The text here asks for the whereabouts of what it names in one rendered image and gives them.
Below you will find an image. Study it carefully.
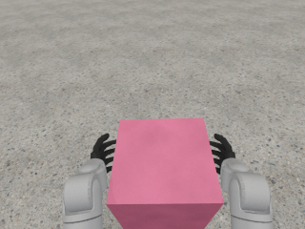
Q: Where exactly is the robot left forearm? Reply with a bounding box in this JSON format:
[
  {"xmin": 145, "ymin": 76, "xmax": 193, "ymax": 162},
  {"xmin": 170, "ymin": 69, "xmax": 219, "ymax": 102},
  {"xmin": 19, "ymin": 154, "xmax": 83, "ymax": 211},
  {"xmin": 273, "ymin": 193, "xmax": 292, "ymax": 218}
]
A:
[{"xmin": 62, "ymin": 158, "xmax": 108, "ymax": 229}]

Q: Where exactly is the carton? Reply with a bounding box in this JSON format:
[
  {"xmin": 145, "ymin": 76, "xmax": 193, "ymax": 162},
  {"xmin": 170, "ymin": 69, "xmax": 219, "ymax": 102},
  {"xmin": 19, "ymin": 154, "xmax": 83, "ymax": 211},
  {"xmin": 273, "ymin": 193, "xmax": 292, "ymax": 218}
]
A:
[{"xmin": 106, "ymin": 117, "xmax": 224, "ymax": 229}]

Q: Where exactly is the robot left hand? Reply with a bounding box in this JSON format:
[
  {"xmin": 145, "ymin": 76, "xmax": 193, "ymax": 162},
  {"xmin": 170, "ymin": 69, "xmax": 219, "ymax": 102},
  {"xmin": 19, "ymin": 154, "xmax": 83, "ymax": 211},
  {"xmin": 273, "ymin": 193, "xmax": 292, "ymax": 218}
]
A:
[{"xmin": 91, "ymin": 134, "xmax": 116, "ymax": 173}]

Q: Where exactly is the robot right hand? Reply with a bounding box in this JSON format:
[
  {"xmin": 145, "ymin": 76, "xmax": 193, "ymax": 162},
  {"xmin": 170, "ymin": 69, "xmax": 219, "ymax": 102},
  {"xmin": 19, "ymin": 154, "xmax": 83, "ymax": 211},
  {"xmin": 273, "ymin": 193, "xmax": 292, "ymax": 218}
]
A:
[{"xmin": 209, "ymin": 134, "xmax": 235, "ymax": 174}]

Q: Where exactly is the robot right forearm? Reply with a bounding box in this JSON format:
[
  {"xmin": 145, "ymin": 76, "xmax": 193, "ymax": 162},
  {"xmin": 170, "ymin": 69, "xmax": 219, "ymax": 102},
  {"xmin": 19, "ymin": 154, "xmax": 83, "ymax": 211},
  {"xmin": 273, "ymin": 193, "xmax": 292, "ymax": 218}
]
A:
[{"xmin": 220, "ymin": 157, "xmax": 274, "ymax": 229}]

